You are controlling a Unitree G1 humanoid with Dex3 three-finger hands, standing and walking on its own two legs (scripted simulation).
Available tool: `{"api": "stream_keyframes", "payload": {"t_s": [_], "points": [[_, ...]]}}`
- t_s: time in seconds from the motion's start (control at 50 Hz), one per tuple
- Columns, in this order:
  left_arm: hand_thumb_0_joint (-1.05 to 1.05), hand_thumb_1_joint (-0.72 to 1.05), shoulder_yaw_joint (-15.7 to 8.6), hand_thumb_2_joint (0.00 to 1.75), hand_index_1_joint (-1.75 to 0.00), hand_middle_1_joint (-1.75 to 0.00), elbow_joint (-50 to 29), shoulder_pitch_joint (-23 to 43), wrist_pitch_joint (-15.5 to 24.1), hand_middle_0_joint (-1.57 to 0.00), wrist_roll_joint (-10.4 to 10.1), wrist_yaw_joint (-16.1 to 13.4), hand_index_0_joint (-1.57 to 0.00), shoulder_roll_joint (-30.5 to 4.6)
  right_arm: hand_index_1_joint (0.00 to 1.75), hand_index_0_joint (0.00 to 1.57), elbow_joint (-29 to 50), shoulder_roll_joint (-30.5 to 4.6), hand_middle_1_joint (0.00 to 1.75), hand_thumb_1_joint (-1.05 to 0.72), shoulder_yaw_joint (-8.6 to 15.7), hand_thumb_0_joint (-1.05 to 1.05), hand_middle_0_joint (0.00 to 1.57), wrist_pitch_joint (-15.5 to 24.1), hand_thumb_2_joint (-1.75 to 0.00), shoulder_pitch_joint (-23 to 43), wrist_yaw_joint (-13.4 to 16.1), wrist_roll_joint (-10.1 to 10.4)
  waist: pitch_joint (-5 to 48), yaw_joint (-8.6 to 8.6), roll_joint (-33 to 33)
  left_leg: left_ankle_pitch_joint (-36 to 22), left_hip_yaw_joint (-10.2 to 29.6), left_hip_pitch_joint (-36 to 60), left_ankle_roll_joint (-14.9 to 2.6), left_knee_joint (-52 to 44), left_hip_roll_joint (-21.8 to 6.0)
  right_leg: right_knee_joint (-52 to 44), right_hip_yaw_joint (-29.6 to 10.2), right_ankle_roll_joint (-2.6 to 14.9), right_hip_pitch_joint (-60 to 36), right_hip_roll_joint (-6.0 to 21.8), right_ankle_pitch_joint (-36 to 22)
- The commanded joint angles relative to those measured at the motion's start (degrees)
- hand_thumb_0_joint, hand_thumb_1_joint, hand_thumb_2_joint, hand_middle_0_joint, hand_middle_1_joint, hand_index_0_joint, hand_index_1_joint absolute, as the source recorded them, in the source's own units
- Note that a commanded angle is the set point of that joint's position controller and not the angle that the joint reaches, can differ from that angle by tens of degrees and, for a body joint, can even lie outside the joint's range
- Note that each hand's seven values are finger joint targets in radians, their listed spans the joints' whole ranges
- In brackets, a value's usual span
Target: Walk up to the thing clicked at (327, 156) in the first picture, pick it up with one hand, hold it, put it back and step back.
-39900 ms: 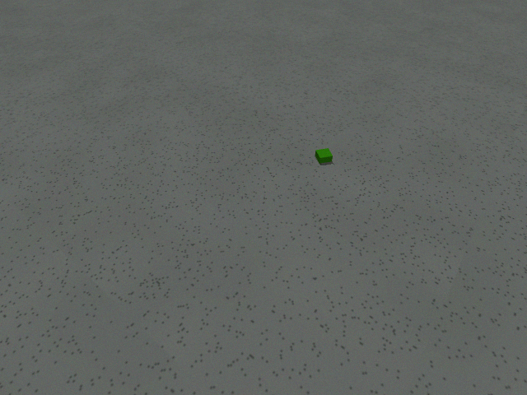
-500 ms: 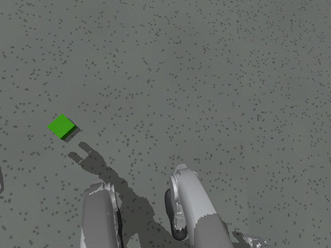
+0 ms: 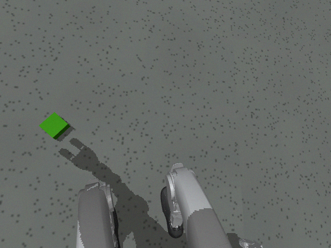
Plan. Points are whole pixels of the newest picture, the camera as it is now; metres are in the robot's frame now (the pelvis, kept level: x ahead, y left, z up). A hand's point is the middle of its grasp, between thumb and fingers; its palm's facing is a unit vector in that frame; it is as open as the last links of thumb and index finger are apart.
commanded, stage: withdraw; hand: left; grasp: from above
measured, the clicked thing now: (55, 126) +0.52 +0.31 -0.51
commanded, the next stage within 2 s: home in 0.06 s
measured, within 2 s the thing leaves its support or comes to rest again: neither
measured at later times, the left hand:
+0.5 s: hand (30, 117) +0.48 +0.30 -0.25, palm faces -0.40 -0.26 -0.88, open 9.6 cm
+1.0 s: hand (31, 153) +0.38 +0.28 -0.22, palm faces -0.45 -0.38 -0.81, open 11.3 cm
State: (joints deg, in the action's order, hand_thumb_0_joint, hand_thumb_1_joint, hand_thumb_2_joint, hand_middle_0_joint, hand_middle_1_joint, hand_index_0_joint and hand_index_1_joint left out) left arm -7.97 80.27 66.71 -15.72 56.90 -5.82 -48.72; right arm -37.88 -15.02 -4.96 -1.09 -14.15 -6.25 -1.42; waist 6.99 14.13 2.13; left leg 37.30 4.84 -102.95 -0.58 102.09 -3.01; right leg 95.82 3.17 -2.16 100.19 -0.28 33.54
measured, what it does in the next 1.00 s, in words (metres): lowers itself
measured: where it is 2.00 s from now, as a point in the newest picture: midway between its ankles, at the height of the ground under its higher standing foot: (143, 230)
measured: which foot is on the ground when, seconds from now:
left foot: down 0.00-1.00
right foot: down 0.00-1.00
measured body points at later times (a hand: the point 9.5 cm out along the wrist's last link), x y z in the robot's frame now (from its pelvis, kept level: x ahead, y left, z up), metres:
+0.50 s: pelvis -0.03 +0.00 -0.11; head +0.23 +0.06 +0.25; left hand +0.50 +0.31 -0.20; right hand -0.01 -0.26 -0.22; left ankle +0.05 +0.11 -0.49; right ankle +0.08 -0.14 -0.49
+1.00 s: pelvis -0.02 -0.01 -0.06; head +0.18 +0.05 +0.33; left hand +0.40 +0.30 -0.17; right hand +0.11 -0.29 -0.16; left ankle +0.05 +0.11 -0.49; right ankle +0.08 -0.14 -0.49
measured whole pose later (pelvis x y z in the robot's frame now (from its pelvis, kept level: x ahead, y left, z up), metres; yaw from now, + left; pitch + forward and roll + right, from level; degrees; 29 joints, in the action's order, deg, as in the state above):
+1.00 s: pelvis -0.02 -0.01 -0.06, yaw +3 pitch +35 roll -6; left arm -2.9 74.8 46.9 0.7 51.7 -11.9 -32.6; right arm -35.7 -17.7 -2.1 2.1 -7.9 -4.8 -1.8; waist 9.6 10.2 0.2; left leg 37.1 5.3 -111.6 0.4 113.5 -0.2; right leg 109.5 2.9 -1.4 108.9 2.0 35.6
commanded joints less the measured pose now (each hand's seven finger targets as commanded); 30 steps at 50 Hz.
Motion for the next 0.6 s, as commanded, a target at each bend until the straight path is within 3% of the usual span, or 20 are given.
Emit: {"api": "stream_keyframes", "payload": {"t_s": [0.0,0.06,0.1,0.14,0.18,0.26,0.28,0.3,0.34,0.38,0.44,0.48,0.5,0.56,0.58], "points": [[0.0,-0.35,2.67,0.86,-0.84,-0.83,-7.6,22.92,1.61,-0.25,1.97,-1.41,-0.25,-12.12,0.3,0.2,-0.44,-12.56,0.3,-0.9,4.31,0.0,0.2,0.82,-0.9,-13.3,0.2,-0.42,32.35,2.6,16.73,-15.9,-0.69,24.48,-0.35,-10.73,-0.08,-5.72,2.51,4.54,-12.52,-2.62,-11.09],[0.0,-0.3,4.93,0.82,-0.81,-0.8,-3.29,21.88,3.66,-0.28,4.73,-0.77,-0.28,-10.09,0.3,0.2,-0.94,-12.85,0.3,-0.9,3.96,0.0,0.2,0.96,-0.9,-13.61,0.44,-0.86,30.04,3.91,15.11,-14.89,-0.23,21.1,-0.46,-7.46,-0.13,-2.6,2.9,4.49,-7.57,-2.56,-10.43],[0.0,-0.31,5.47,0.81,-0.81,-0.8,-1.45,20.84,5.61,-0.29,6.46,-0.62,-0.28,-10.59,0.3,0.2,-0.8,-12.85,0.3,-0.9,3.75,0.0,0.2,0.95,-0.9,-13.67,0.49,-1.3,28.67,4.28,14.37,-13.62,-0.86,16.77,-0.64,-5.02,0.3,-0.71,2.81,4.32,-7.82,-2.43,-10.19],[0.0,-0.27,4.57,0.78,-0.77,-0.77,-1.1,19.96,8.04,-0.32,8.2,-0.54,-0.32,-13.84,0.3,0.2,-0.47,-13.12,0.3,-0.91,3.35,0.0,0.2,0.72,-0.9,-13.59,0.48,-1.78,29.57,3.99,13.49,-14.2,-1.74,13.22,-0.97,-2.08,0.79,1.11,2.47,4.01,-8.99,-2.36,-11.05],[0.0,-0.11,3.15,0.64,-0.61,-0.61,-1.94,20.52,10.63,-0.16,9.39,-0.74,-0.16,-16.97,0.3,0.2,0.02,-13.67,0.3,-0.9,2.96,0.0,0.2,0.41,-0.9,-13.86,0.49,-2.25,32.79,3.71,14.02,-16.97,-1.97,12.16,-1.02,0.84,1.02,3.95,2.37,3.76,-9.39,-2.2,-13.46],[0.0,0.21,-2.03,0.9,-0.3,-0.3,-13.35,21.19,14.98,-0.2,9.54,-1.26,-0.2,-23.02,0.3,0.2,1.86,-14.68,0.3,-0.9,3.43,0.0,0.2,-0.47,-0.9,-13.38,0.1,-2.59,46.27,0.57,22.92,-24.03,-2.03,19.62,-0.13,3.87,1.32,9.57,2.76,4.03,-9.48,-1.58,-17.78],[0.0,0.29,-3.22,0.9,-0.3,-0.3,-16.2,19.55,15.63,-0.2,9.02,-1.51,-0.2,-23.35,0.3,0.2,2.55,-14.66,0.3,-0.9,3.52,0.0,0.2,-0.92,-0.9,-12.75,0.09,-2.47,48.79,-0.47,24.69,-25.12,-2.1,21.3,0.04,4.23,1.38,10.48,2.85,4.04,-9.31,-1.45,-18.39],[0.0,0.37,-3.85,0.9,-0.3,-0.3,-17.22,18.3,16.1,-0.2,9.01,-1.67,-0.2,-23.59,0.3,0.2,2.75,-14.94,0.3,-0.9,3.71,0.0,0.2,-1.35,-0.9,-12.84,0.09,-2.52,50.52,-0.4,25.55,-25.67,-2.0,22.6,0.12,4.66,1.4,11.11,3.02,4.0,-9.04,-1.43,-18.57],[0.0,0.53,-5.13,0.9,-0.3,-0.3,-19.66,14.13,16.6,-0.2,7.9,-1.56,-0.2,-22.78,0.3,0.2,3.69,-15.18,0.3,-0.9,4.7,0.0,0.2,-2.05,-0.9,-13.0,0.01,-2.48,51.9,-0.69,25.42,-25.11,-1.57,24.37,0.2,4.52,1.35,11.68,3.25,3.92,-7.61,-1.27,-17.32],[0.0,0.69,-6.78,0.9,-0.3,-0.3,-26.9,14.26,17.2,-0.2,5.49,-1.27,-0.2,-23.08,0.3,0.2,4.0,-15.37,0.3,-0.9,6.27,0.0,0.2,-2.51,-0.9,-13.41,0.03,-2.37,54.0,-1.6,26.54,-23.23,-1.52,25.38,0.16,4.05,1.48,11.32,2.9,3.94,-7.07,-1.0,-15.69],[0.0,0.9,-5.95,0.9,-0.3,-0.3,-34.01,10.03,17.29,-0.2,0.54,0.13,-0.2,-18.01,0.3,0.2,4.81,-14.67,0.3,-0.9,7.53,0.0,0.2,-2.75,-0.9,-12.83,0.27,-1.94,53.79,-2.37,26.46,-17.14,-0.95,25.76,0.04,2.1,1.55,10.4,2.86,3.86,-5.6,-0.82,-11.24],[0.0,0.9,-4.2,0.9,-0.3,-0.3,-36.22,5.97,17.01,-0.2,-2.88,1.52,-0.2,-13.06,0.3,0.2,4.81,-13.99,0.3,-0.9,7.69,0.0,0.2,-2.56,-0.9,-12.26,0.71,-1.59,50.13,-2.14,25.28,-12.36,0.01,24.2,-0.14,0.02,1.46,9.42,2.97,3.52,-4.69,-0.88,-8.62],[0.0,0.9,-5.04,0.9,-0.3,-0.3,-39.05,5.62,17.01,-0.2,-4.64,1.94,-0.2,-14.17,0.3,0.2,5.23,-14.01,0.3,-0.9,8.14,0.0,0.2,-2.49,-0.9,-11.61,1.01,-1.27,50.37,-3.16,23.78,-9.22,0.19,23.16,-0.34,-0.96,1.61,8.92,2.94,3.52,-5.85,-0.97,-7.0],[0.0,0.9,-3.61,0.9,-0.3,-0.3,-41.6,-1.68,16.02,-0.2,-11.21,4.18,-0.2,-8.54,0.3,0.2,6.03,-13.24,0.3,-0.9,8.56,0.0,0.2,-2.1,-0.9,-9.52,1.76,-0.58,46.24,-3.71,18.65,-2.57,0.89,20.08,-1.14,-3.84,1.78,5.76,2.61,3.15,-7.65,-1.14,-3.53],[0.0,0.82,-3.18,0.82,-0.38,-0.38,-42.74,-4.63,15.49,-0.28,-13.24,4.8,-0.28,-6.81,0.3,0.2,6.45,-12.97,0.3,-0.88,8.69,0.0,0.2,-1.95,-0.89,-8.51,2.07,-0.38,44.98,-4.13,16.34,-0.29,1.07,19.33,-1.44,-4.89,1.79,4.44,2.57,3.06,-8.2,-1.24,-2.06]]}}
